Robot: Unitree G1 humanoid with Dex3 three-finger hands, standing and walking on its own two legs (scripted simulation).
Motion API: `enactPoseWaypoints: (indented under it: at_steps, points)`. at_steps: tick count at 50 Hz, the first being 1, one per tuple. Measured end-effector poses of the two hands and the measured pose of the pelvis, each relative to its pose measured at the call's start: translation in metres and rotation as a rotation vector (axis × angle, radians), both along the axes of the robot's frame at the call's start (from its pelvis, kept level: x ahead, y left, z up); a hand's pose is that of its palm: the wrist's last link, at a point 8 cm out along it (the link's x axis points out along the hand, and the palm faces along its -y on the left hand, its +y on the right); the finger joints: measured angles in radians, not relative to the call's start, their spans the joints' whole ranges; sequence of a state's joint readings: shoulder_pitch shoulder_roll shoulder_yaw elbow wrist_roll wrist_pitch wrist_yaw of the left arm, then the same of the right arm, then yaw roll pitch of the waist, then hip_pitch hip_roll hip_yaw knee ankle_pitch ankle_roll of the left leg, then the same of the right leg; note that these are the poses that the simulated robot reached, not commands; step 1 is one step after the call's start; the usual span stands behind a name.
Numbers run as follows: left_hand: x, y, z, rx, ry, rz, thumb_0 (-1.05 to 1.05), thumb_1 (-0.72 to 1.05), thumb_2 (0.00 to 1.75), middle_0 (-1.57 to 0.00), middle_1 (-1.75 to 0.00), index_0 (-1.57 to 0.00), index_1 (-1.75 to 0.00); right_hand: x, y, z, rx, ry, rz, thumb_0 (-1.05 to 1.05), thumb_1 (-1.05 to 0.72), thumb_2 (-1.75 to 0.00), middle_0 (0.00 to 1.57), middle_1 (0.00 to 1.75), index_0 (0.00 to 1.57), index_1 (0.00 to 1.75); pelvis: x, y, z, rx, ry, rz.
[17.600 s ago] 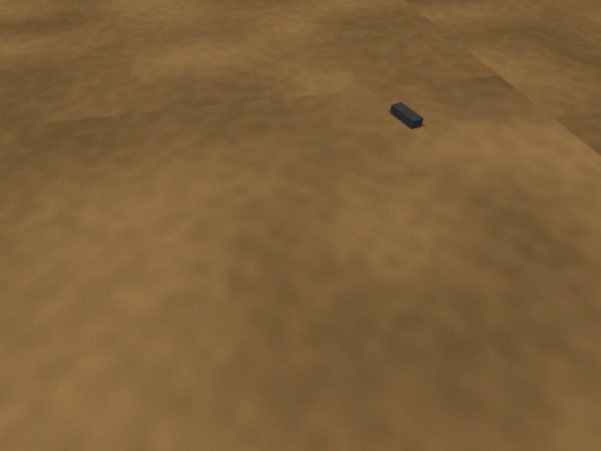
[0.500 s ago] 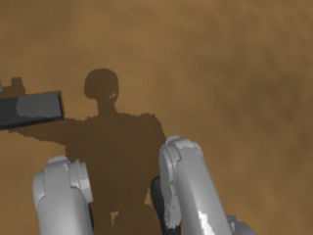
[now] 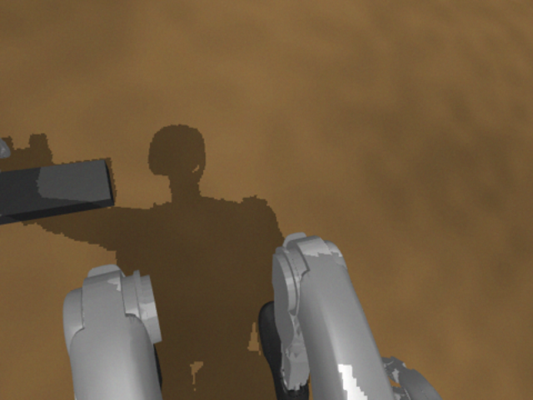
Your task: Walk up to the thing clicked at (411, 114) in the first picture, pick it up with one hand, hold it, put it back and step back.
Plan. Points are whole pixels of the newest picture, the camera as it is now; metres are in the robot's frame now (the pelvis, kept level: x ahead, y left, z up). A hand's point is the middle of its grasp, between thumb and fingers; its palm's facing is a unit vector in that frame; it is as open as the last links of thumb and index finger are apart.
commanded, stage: rise first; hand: left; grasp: from above
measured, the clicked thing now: (43, 192) +0.47 +0.31 -0.29
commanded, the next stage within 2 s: approach in 0.14 s
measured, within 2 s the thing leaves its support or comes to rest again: neither
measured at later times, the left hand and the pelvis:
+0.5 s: hand (4, 186) +0.45 +0.32 -0.17, palm faces -0.44 -0.05 -0.90, open 14.0 cm; pelvis +0.00 +0.00 +0.00, yaw +0 degrees
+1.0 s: hand (1, 187) +0.45 +0.33 -0.17, palm faces -0.52 -0.10 -0.85, open 14.1 cm; pelvis +0.00 -0.01 +0.00, yaw +0 degrees
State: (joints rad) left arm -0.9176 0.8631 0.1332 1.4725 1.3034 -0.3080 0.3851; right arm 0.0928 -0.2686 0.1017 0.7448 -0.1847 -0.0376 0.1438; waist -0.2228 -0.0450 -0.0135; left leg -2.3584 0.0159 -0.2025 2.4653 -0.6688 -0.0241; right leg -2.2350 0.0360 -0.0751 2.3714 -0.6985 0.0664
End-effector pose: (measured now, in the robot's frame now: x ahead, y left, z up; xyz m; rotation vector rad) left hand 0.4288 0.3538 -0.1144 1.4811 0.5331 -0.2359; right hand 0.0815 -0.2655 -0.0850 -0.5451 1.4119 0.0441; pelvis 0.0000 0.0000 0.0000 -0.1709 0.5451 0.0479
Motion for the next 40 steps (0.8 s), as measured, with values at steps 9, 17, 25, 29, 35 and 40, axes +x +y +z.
enactPoseWaypoints:
  at_steps: [9,17,25,29,35,40]
  points:
    - [0.002,0.0,-0.007,-0.011,0.002,-0.02,0.0,-0.55,1.02,-0.08,-1.05,-0.08,-1.05,-0.011,0.001,0.002,-0.015,0.03,-0.007,0.0,-0.91,-0.9,0.2,0.3,0.2,0.3,0.0,0.001,-0.002,-0.006,-0.003,-0.002]
    - [0.006,-0.004,-0.006,0.003,-0.023,-0.039,0.0,-0.55,1.03,-0.08,-1.04,-0.08,-1.05,-0.015,0.003,0.003,-0.012,0.036,-0.023,0.0,-0.91,-0.9,0.2,0.3,0.2,0.3,0.002,0.002,-0.002,-0.008,0.006,0.002]
    - [0.023,-0.031,0.003,0.005,-0.035,-0.089,-0.01,-0.53,1.0,-0.08,-1.06,-0.09,-1.06,-0.011,0.005,0.004,0.005,0.008,-0.03,0.0,-0.9,-0.89,0.2,0.3,0.2,0.3,0.001,0.001,0.003,0.0,0.021,0.003]
    - [0.038,-0.057,0.004,-0.014,-0.042,-0.117,-0.01,-0.52,1.0,-0.08,-1.07,-0.09,-1.07,-0.014,0.004,0.008,0.003,-0.014,-0.039,0.0,-0.9,-0.89,0.2,0.3,0.2,0.3,0.0,0.0,0.005,0.001,0.025,-0.001]
    - [0.052,-0.084,0.003,-0.012,-0.059,-0.105,0.0,-0.52,1.0,-0.08,-1.08,-0.09,-1.07,-0.03,-0.001,0.012,0.006,-0.008,-0.065,0.0,-0.9,-0.89,0.2,0.3,0.2,0.3,-0.001,-0.003,0.006,0.009,0.027,-0.007]
    - [0.051,-0.079,0.004,0.018,-0.058,-0.042,0.0,-0.53,1.02,-0.09,-1.07,-0.09,-1.07,-0.047,-0.003,0.008,0.021,0.022,-0.088,0.0,-0.9,-0.89,0.2,0.3,0.2,0.3,-0.002,-0.006,0.004,0.019,0.024,-0.015]
